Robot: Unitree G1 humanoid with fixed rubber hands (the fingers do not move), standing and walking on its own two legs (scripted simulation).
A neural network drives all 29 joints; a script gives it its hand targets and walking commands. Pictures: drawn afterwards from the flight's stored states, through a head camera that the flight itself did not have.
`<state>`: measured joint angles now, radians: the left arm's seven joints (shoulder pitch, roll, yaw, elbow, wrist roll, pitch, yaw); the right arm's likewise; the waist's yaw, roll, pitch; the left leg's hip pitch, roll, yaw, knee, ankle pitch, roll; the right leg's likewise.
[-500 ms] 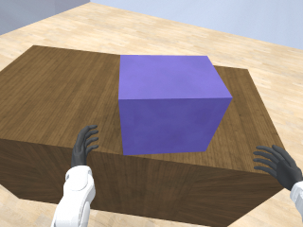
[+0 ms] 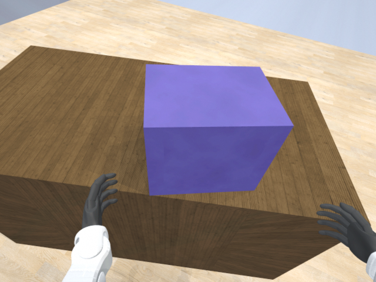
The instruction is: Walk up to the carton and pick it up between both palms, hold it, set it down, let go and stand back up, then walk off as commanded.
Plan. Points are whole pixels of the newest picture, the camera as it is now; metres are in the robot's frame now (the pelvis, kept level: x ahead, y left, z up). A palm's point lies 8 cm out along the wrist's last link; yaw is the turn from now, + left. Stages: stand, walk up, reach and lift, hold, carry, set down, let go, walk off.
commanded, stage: set down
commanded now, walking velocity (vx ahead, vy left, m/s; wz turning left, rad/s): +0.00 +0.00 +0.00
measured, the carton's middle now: (204, 131) +0.46 +0.01 +0.05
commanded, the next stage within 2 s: let go in 1.60 s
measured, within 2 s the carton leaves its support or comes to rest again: neither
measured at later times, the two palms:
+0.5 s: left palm (93, 228) +0.20 +0.21 +0.02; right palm (346, 253) +0.22 -0.30 +0.01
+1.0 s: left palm (89, 240) +0.18 +0.22 -0.02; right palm (323, 259) +0.21 -0.27 -0.02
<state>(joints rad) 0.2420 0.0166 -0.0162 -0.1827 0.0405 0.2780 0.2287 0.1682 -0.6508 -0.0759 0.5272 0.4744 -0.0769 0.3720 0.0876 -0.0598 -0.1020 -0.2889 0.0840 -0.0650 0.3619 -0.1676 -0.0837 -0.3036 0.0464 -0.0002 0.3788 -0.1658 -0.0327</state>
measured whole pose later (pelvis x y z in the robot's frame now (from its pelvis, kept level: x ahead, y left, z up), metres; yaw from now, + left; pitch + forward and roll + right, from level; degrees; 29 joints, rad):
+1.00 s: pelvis +0.01 +0.01 +0.00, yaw +0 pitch +3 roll +0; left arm 0.31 0.09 0.00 -0.01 0.04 0.22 0.13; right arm 0.24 -0.41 -0.05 0.52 0.35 -0.12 0.21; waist 0.09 -0.08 -0.01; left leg -0.23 0.07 -0.06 0.36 -0.19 -0.07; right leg -0.24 0.03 0.00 0.38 -0.19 -0.03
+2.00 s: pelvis +0.03 +0.01 +0.00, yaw +1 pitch +2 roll +0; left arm 0.31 0.22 0.02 0.28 0.04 0.14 0.00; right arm 0.17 -0.19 -0.03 0.72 0.09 -0.23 0.00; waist 0.08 -0.07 0.06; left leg -0.17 0.06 -0.06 0.36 -0.22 -0.07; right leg -0.18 0.02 0.00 0.38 -0.23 -0.02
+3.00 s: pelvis +0.02 +0.02 +0.00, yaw +1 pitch +0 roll -1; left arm 0.31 0.34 0.04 0.81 0.04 -0.05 0.00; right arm 0.19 -0.28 -0.03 0.76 0.01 -0.03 0.00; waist 0.08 -0.04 -0.02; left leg -0.17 0.06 -0.06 0.40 -0.23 -0.06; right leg -0.16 0.02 0.00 0.38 -0.22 -0.02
